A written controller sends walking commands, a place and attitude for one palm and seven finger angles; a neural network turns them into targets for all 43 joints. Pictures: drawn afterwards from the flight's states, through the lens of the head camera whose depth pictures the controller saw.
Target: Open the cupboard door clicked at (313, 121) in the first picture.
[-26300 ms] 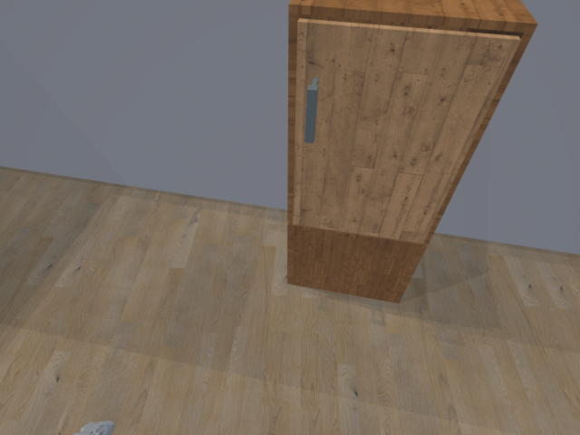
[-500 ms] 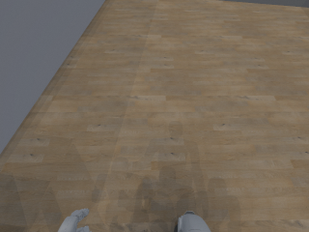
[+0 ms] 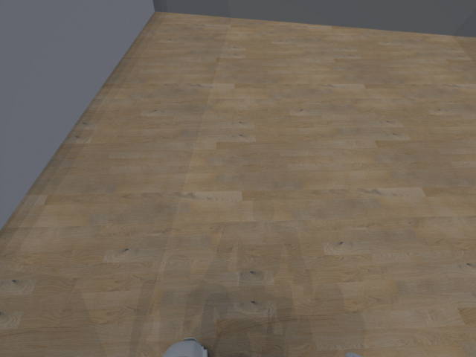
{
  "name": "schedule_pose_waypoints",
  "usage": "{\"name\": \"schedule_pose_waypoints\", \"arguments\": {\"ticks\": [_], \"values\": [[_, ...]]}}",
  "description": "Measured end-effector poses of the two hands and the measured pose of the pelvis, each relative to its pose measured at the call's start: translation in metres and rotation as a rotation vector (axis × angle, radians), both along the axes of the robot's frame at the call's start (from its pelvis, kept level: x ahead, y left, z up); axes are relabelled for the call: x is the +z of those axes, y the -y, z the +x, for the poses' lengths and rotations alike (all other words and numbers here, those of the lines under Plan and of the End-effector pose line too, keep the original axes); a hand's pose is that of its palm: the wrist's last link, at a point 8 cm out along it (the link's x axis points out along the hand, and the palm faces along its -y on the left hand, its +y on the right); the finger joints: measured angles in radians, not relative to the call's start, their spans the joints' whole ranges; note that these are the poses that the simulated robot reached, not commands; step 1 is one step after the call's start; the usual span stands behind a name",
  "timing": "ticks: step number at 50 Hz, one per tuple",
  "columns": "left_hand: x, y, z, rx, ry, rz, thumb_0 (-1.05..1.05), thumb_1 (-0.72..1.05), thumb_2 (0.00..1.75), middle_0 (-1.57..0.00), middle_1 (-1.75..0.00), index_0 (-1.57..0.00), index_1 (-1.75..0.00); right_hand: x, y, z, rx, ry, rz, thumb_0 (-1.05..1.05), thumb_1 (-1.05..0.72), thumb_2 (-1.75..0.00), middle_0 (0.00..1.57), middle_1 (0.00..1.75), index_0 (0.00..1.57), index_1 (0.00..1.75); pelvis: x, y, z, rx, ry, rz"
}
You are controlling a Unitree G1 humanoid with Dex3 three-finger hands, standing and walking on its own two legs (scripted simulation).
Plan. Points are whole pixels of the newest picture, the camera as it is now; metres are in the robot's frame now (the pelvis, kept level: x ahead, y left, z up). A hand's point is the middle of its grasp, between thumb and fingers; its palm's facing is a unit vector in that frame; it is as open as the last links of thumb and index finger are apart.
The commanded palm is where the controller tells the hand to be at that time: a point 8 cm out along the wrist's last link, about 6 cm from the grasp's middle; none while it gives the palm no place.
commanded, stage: walk to a spot facing it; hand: left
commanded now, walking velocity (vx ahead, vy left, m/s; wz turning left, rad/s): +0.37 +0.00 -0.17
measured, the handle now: out of the picture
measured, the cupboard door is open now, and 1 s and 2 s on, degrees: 43 43 43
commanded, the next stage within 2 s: turn to face it in 0.28 s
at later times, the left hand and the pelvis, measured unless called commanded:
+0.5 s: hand (187, 251) +0.36 +0.14 -0.17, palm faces -0.13 -0.96 -0.24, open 7.4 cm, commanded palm none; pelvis +0.24 -0.04 -0.01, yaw -7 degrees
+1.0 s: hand (181, 219) +0.44 +0.17 -0.17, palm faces +0.16 -0.96 -0.22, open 7.4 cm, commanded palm none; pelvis +0.36 -0.04 +0.00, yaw +8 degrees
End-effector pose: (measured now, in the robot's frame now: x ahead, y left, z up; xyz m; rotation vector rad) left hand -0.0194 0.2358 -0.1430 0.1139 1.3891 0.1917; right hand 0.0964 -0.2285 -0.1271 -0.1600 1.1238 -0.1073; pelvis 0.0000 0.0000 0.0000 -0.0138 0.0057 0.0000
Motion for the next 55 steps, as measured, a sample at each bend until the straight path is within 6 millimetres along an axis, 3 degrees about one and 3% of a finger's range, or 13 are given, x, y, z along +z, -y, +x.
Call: {"name": "schedule_pose_waypoints", "arguments": {"ticks": [3, 6, 10, 14, 20, 23, 25, 30, 35, 41, 48, 55], "values": [[-0.015, -0.005, 0.012, 0.008, -0.076, -0.029, 0.0, 0.92, 0.89, -0.2, -0.3, -0.19, -0.3, -0.003, -0.008, 0.05, 0.011, 0.077, -0.03, 0.01, -0.91, -0.9, 0.2, 0.3, 0.2, 0.3, -0.013, -0.013, 0.034, -0.024, 0.008, -0.003], [-0.015, -0.008, 0.045, -0.016, -0.091, -0.041, 0.0, 0.91, 0.89, -0.2, -0.3, -0.19, -0.3, 0.0, -0.011, 0.066, -0.013, 0.076, -0.039, 0.0, -0.91, -0.9, 0.2, 0.3, 0.2, 0.3, -0.01, -0.017, 0.062, -0.049, 0.011, 0.013], [-0.002, -0.007, 0.116, -0.053, -0.015, -0.051, 0.01, 0.91, 0.89, -0.2, -0.3, -0.19, -0.3, 0.002, -0.015, 0.057, -0.065, -0.028, -0.031, 0.0, -0.91, -0.9, 0.2, 0.3, 0.2, 0.3, 0.003, -0.018, 0.098, -0.069, 0.001, 0.02], [0.011, -0.004, 0.192, -0.104, 0.056, -0.026, 0.02, 0.93, 0.89, -0.2, -0.3, -0.19, -0.3, 0.002, -0.005, 0.037, -0.141, -0.164, -0.027, 0.0, -0.94, -0.9, 0.2, 0.3, 0.2, 0.3, 0.011, -0.012, 0.135, -0.097, -0.007, 0.018], [0.015, 0.014, 0.303, -0.219, 0.117, 0.018, 0.01, 0.93, 0.89, -0.2, -0.3, -0.19, -0.3, -0.01, 0.008, 0.014, -0.249, -0.36, 0.023, 0.01, -0.93, -0.9, 0.2, 0.3, 0.2, 0.3, 0.004, 0.014, 0.196, -0.141, -0.009, 0.028], [0.007, 0.031, 0.354, -0.256, 0.174, 0.044, 0.01, 0.92, 0.89, -0.2, -0.3, -0.19, -0.3, -0.023, 0.016, 0.014, -0.282, -0.447, 0.053, 0.01, -0.92, -0.9, 0.2, 0.3, 0.2, 0.3, -0.011, 0.034, 0.228, -0.138, -0.01, 0.038], [0.007, 0.043, 0.375, -0.25, 0.204, 0.043, 0.01, 0.92, 0.89, -0.2, -0.3, -0.19, -0.3, -0.024, 0.022, 0.027, -0.284, -0.485, 0.059, 0.01, -0.92, -0.9, 0.2, 0.3, 0.2, 0.3, -0.011, 0.04, 0.242, -0.124, -0.004, 0.027], [0.013, 0.065, 0.399, -0.181, 0.213, 0.019, 0.0, 0.93, 0.89, -0.2, -0.3, -0.2, -0.3, -0.015, 0.036, 0.103, -0.238, -0.416, 0.038, 0.01, -0.92, -0.9, 0.19, 0.3, 0.2, 0.3, 0.002, 0.048, 0.277, -0.066, -0.004, 0.021], [0.009, 0.054, 0.418, -0.112, 0.217, 0.015, -0.01, 0.96, 0.89, -0.2, -0.3, -0.2, -0.3, -0.01, 0.04, 0.201, -0.138, -0.277, 0.02, 0.01, -0.91, -0.9, 0.19, 0.3, 0.2, 0.3, 0.004, 0.047, 0.308, -0.001, -0.003, 0.016], [-0.022, 0.03, 0.427, -0.033, 0.172, -0.006, -0.01, 0.93, 0.89, -0.2, -0.3, -0.2, -0.3, -0.015, 0.047, 0.302, -0.03, -0.118, -0.071, 0.01, -0.93, -0.9, 0.2, 0.3, 0.2, 0.3, -0.019, 0.029, 0.342, 0.056, 0.003, -0.008], [-0.002, 0.016, 0.443, 0.035, 0.185, 0.032, 0.01, 0.91, 0.89, -0.2, -0.3, -0.19, -0.3, 0.002, 0.052, 0.361, 0.072, -0.073, -0.109, 0.01, -0.92, -0.9, 0.2, 0.3, 0.2, 0.3, -0.006, 0.032, 0.36, 0.122, -0.035, -0.005], [0.018, 0.025, 0.449, 0.099, 0.211, 0.09, 0.01, 0.91, 0.89, -0.2, -0.3, -0.19, -0.3, -0.001, 0.067, 0.401, 0.156, -0.086, -0.081, 0.01, -0.91, -0.9, 0.2, 0.3, 0.2, 0.3, 0.0, 0.056, 0.376, 0.209, -0.049, -0.009]]}}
